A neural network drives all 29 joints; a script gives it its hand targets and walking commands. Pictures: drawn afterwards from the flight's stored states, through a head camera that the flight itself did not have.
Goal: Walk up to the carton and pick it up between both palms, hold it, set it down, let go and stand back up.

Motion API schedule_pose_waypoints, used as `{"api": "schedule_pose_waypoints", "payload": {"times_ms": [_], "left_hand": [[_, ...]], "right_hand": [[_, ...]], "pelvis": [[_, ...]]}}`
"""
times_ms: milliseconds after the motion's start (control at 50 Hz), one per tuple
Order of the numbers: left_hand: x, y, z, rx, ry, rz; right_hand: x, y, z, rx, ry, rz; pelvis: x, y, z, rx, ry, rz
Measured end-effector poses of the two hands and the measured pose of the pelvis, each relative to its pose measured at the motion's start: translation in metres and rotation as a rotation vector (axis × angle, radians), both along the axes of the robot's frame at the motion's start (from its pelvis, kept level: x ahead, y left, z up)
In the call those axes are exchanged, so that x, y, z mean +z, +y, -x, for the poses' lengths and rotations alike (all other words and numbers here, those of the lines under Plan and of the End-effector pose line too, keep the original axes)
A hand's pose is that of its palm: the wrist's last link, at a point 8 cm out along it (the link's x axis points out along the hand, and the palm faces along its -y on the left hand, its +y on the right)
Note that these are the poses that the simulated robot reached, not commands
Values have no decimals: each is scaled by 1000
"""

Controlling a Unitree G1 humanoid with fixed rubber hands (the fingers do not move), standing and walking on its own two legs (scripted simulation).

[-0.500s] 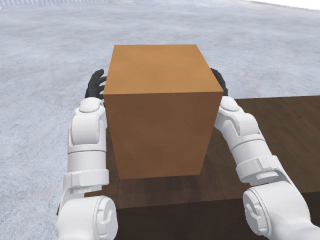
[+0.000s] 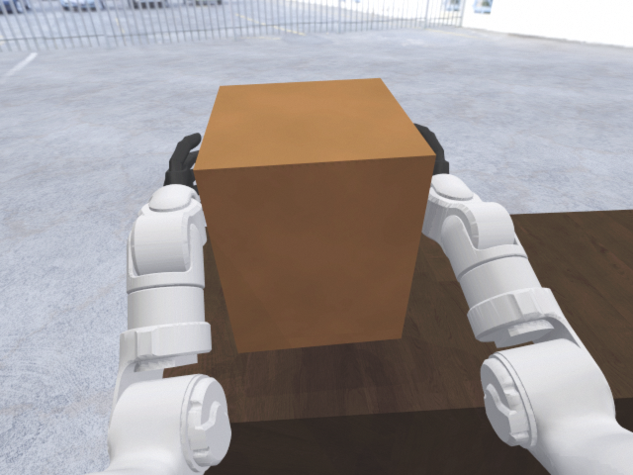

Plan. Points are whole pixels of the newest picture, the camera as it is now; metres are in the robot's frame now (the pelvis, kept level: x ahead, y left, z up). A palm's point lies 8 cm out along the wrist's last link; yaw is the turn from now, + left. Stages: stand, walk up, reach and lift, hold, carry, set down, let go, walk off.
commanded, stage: hold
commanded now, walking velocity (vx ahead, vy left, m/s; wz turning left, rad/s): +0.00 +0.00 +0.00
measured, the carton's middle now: (310, 212) +0.37 +0.00 +0.24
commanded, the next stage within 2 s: none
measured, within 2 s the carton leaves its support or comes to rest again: neither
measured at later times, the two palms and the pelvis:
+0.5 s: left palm (186, 194) +0.37 +0.14 +0.27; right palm (430, 183) +0.37 -0.15 +0.26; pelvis +0.00 +0.00 +0.00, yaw +0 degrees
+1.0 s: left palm (183, 196) +0.37 +0.14 +0.27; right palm (431, 184) +0.36 -0.15 +0.27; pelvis +0.01 +0.00 +0.00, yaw +0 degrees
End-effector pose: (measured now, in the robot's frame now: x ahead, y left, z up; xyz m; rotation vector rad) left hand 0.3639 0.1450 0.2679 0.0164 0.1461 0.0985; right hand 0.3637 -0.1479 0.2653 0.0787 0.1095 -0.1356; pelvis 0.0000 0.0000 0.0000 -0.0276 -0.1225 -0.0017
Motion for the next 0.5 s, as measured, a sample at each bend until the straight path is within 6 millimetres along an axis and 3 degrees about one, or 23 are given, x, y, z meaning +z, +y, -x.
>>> {"api": "schedule_pose_waypoints", "payload": {"times_ms": [500], "left_hand": [[-1,-2,-10,-9,25,10]], "right_hand": [[0,-2,-7,-7,30,16]], "pelvis": [[0,-3,-1,-1,42,-1]]}}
